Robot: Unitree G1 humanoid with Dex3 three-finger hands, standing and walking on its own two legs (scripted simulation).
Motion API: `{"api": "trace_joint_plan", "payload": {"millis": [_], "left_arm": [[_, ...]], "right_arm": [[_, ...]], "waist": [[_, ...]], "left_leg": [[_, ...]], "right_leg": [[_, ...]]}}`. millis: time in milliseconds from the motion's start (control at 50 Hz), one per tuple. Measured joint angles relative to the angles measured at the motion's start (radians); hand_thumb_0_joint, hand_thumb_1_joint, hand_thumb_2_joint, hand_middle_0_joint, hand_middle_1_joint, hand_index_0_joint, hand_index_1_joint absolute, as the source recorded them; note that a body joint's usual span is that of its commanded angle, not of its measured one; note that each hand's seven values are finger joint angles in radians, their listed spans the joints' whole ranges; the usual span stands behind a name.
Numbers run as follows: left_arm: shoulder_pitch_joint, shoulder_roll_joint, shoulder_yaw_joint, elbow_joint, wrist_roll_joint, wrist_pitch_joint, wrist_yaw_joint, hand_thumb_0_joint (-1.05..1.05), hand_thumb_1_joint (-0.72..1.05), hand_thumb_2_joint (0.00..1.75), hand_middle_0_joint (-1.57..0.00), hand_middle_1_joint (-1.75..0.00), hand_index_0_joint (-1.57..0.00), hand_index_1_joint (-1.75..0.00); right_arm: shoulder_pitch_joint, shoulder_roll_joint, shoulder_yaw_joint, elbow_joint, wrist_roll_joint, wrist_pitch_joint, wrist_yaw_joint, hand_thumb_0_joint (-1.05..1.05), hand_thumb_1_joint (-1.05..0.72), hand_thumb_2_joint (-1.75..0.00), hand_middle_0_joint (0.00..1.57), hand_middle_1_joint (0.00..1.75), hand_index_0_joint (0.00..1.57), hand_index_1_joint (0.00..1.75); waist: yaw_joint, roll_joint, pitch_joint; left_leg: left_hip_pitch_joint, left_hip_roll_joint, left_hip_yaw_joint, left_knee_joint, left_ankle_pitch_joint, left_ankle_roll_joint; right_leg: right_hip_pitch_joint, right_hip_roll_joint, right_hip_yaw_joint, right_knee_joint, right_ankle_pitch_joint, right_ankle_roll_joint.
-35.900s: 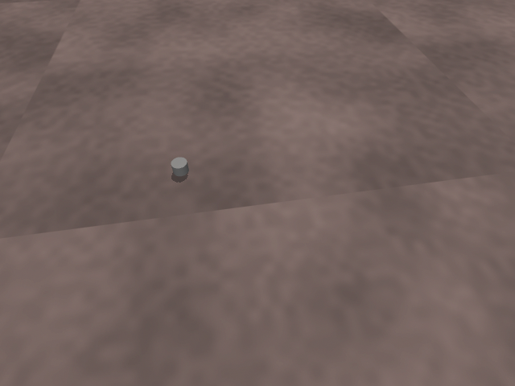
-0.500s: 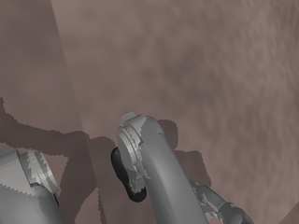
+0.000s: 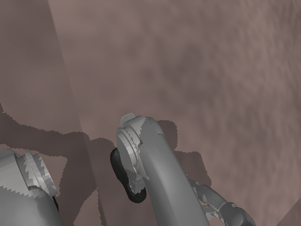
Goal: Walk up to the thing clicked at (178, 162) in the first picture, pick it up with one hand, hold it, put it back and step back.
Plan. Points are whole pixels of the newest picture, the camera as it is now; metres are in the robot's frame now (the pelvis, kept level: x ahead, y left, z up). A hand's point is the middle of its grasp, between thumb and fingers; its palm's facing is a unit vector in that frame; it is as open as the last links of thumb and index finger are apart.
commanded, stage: close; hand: left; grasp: from above
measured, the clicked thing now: out of the picture +0.44 +0.34 -0.28
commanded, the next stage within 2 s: settle in 0.88 s
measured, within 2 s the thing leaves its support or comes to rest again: leaves its support in 1.34 s
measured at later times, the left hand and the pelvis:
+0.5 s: hand out of the picture +0.42 +0.33 -0.26, palm faces -0.42 -0.18 -0.89, open 11.6 cm; pelvis +0.00 +0.00 +0.00, yaw +0 degrees
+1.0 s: hand out of the picture +0.42 +0.34 -0.25, palm faces -0.42 -0.18 -0.89, open 11.1 cm; pelvis +0.00 +0.00 +0.00, yaw +0 degrees
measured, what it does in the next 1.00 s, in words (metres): stands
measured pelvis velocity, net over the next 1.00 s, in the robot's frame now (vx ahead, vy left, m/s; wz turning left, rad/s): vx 0.00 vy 0.00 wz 0.00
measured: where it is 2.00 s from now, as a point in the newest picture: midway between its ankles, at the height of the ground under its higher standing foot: (95, 203)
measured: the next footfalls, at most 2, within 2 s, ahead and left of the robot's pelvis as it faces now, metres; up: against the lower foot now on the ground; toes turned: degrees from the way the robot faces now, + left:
none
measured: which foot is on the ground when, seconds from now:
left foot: down 0.00-1.00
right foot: down 0.00-1.00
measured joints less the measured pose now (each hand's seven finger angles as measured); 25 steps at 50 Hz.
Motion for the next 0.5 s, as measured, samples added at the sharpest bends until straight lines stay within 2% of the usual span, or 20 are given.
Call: {"api": "trace_joint_plan", "payload": {"millis": [280,500], "left_arm": [[0.003,0.008,0.008,-0.005,0.009,-0.024,-0.001,0.00,-0.11,0.62,-0.41,-0.86,-0.38,-0.80],[0.001,0.017,0.007,0.000,0.006,-0.026,0.005,0.00,-0.12,0.62,-0.46,-0.82,-0.43,-0.77]], "right_arm": [[0.008,-0.008,0.002,-0.003,0.002,0.004,-0.006,0.00,-0.90,-0.90,0.20,0.29,0.20,0.30],[0.008,-0.012,0.000,0.000,-0.003,0.008,-0.014,0.00,-0.90,-0.90,0.20,0.29,0.20,0.30]], "waist": [[0.003,-0.002,0.004],[-0.001,-0.006,0.011]], "left_leg": [[0.005,0.003,0.001,-0.002,0.002,-0.004],[0.009,0.005,0.001,-0.002,0.004,-0.003]], "right_leg": [[-0.001,0.000,0.001,0.001,0.006,0.001],[0.001,0.002,0.001,0.000,0.010,0.003]]}}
